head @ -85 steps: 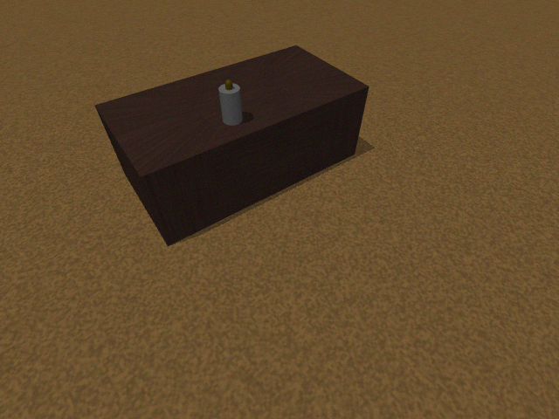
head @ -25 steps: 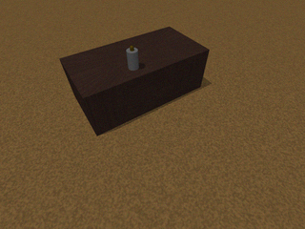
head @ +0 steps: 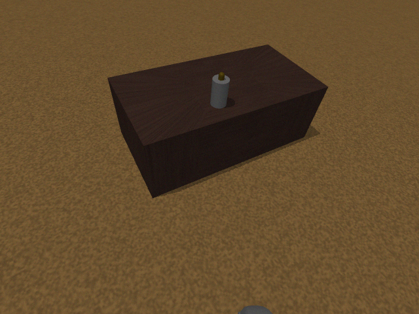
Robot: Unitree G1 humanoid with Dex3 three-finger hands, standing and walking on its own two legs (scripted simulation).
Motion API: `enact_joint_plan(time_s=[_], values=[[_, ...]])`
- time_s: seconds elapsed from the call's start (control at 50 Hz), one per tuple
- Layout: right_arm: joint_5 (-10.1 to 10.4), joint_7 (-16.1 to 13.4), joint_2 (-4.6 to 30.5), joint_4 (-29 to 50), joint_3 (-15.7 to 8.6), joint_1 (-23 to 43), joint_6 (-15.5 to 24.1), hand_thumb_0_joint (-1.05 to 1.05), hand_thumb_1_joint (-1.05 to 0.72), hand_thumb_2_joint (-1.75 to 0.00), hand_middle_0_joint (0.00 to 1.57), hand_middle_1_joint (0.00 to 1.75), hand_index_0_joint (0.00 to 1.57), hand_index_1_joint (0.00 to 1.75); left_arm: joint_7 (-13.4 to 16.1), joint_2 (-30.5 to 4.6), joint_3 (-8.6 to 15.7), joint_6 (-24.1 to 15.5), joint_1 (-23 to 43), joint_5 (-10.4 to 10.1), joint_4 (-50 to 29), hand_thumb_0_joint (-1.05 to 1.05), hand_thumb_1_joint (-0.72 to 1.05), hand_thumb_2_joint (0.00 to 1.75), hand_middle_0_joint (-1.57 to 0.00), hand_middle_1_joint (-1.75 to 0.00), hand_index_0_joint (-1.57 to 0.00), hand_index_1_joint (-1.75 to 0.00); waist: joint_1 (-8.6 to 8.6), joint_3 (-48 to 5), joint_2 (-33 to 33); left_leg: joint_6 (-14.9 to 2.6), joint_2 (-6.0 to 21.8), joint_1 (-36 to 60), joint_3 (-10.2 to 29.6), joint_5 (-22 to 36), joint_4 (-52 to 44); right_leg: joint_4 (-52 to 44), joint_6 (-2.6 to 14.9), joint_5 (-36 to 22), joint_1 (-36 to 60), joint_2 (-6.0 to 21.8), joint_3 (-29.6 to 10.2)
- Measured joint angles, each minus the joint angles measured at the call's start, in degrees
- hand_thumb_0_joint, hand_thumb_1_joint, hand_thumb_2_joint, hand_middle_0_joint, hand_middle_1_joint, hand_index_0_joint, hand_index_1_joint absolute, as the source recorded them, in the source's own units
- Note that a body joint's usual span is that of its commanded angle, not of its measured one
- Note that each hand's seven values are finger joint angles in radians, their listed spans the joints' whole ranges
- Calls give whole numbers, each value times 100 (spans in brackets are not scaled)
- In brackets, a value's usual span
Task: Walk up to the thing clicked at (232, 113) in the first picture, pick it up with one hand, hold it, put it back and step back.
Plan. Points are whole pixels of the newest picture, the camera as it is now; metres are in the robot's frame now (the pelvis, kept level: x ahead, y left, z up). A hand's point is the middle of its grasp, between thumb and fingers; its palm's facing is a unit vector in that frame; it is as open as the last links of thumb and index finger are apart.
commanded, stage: walk up
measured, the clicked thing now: (220, 88) +1.16 -0.11 -0.26
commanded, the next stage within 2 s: none
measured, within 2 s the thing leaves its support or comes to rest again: neither
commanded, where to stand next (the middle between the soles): +0.49 +0.08 m, yaw +0 degrees
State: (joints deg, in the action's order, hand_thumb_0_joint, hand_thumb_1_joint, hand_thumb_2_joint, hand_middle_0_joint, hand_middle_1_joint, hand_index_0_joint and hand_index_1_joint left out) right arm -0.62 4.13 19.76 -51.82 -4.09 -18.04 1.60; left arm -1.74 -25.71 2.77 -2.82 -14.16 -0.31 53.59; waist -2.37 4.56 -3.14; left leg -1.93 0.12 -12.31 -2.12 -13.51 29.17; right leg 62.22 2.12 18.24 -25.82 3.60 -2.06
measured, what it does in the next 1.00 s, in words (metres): walks ahead: right foot, then left foot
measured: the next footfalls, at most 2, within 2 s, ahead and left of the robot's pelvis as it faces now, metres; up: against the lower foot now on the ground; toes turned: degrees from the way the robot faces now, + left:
right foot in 0.28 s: +0.28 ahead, -0.12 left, +0.00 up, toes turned -3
left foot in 0.72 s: +0.44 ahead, +0.22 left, +0.00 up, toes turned +1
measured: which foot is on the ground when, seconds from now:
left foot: down 0.00-0.32, up 0.34-0.70, down 0.72-1.00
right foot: up 0.00-0.26, down 0.28-0.76, up 0.78-1.00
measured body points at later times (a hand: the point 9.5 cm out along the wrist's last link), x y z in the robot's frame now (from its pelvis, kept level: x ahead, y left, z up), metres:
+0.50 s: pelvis +0.21 +0.00 +0.00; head +0.22 -0.03 +0.45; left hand +0.27 +0.31 -0.09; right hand +0.29 -0.32 -0.13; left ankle +0.21 +0.16 -0.66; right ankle +0.24 -0.12 -0.74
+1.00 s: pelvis +0.37 +0.08 +0.00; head +0.39 +0.10 +0.45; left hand +0.42 +0.40 -0.12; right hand +0.44 -0.23 -0.10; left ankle +0.40 +0.19 -0.74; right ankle +0.43 -0.07 -0.68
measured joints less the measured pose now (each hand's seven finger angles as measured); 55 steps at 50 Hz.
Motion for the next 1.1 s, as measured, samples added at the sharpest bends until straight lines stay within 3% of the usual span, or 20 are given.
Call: enact_joint_plan(time_s=[0.12,0.26,0.32,0.38,0.44,0.52,0.6,0.72,0.74,0.76,0.82,0.88,1.02,1.1], values=[[-20,-52,66,179,20,-324,114,0,-90,-90,20,30,21,30,-75,131,9,66,-111,100,-58,1,91,90,-20,-30,-20,-30,5,-103,48,-132,-272,717,-76,-174,-568,-1319,-210,-419,-282,108,202],[-12,-109,282,418,-10,-456,72,0,-90,-90,20,30,21,30,-96,255,43,-22,-69,119,-186,1,91,90,-20,-30,-20,-30,-24,-1,347,-70,-324,1102,-21,-900,-275,-2818,-36,-865,170,12,423],[26,-165,356,459,-29,-396,-18,0,-91,-90,20,30,21,30,-19,363,76,-150,21,137,-296,1,91,90,-20,-30,-20,-30,14,121,706,-68,-21,829,100,-1384,954,-2907,-23,-964,493,-276,646],[16,-191,286,447,65,-264,-112,0,-91,-90,20,30,20,30,32,388,35,-248,14,91,-502,1,91,90,-20,-30,-20,-30,166,130,606,-77,-240,-53,314,-1554,2925,-2662,14,-542,650,-169,654],[36,-157,378,454,92,-120,-102,0,-91,-90,20,30,20,30,66,485,-37,-278,-130,43,-581,1,91,90,-20,-30,-21,-30,289,77,622,-45,-226,-766,493,-1212,3579,-2990,-20,-495,1055,-101,631],[27,-79,504,570,10,59,-77,0,-91,-90,20,30,20,30,50,502,-85,-303,-406,64,-576,0,90,90,-20,-30,-21,-30,329,32,722,90,93,-1376,747,-603,3057,-3381,-87,-458,1477,-136,636],[-28,1,525,562,-61,146,-102,0,-91,-90,20,30,20,30,17,395,-51,-282,-581,126,-608,1,90,90,-21,-30,-21,-30,343,38,683,230,413,-1578,571,-243,1905,-3489,-146,-253,1759,-105,705],[-82,88,479,466,-96,219,-65,0,-91,-90,20,30,20,30,14,111,-2,-250,-767,120,-634,1,90,90,-21,-30,-21,-30,412,20,506,121,518,-1107,219,356,489,-2990,-423,434,1936,9,754],[-96,77,424,450,-101,249,-24,0,-91,-90,20,30,20,30,29,41,14,-217,-775,119,-602,1,90,90,-21,-30,-21,-30,396,31,352,173,413,-1053,146,480,527,-2727,-406,637,1902,144,708],[-120,61,365,462,-90,288,24,0,-91,-90,20,30,20,30,56,-10,34,-168,-764,115,-558,1,90,90,-20,-30,-21,-30,399,72,164,193,295,-1013,14,357,675,-2278,-278,759,1764,308,584],[-53,8,289,609,-33,276,133,0,-91,-90,20,30,20,30,128,33,0,-27,-699,73,-425,1,91,90,-20,-30,-20,-30,268,100,166,142,318,-914,-36,-40,968,-453,-23,1107,1014,-34,139],[15,-63,152,636,58,171,120,0,-91,-90,20,30,21,30,120,-3,-47,-18,-615,27,-396,1,91,90,-20,-30,-20,-30,181,83,102,101,309,-566,-69,-41,631,225,65,821,393,-216,50],[12,-180,173,621,158,-72,98,0,-90,-90,20,30,21,30,72,84,-49,-28,-486,45,-469,1,91,90,-20,-30,-20,-30,145,119,89,23,148,23,-250,-121,135,-1018,-154,165,-101,-5,164],[26,-277,225,601,181,5,35,0,-90,-90,20,30,21,30,133,182,-48,-1,-330,68,-414,1,91,90,-20,-30,-20,-30,126,231,191,88,131,7,-328,-409,450,-1881,-130,-313,64,-27,302]])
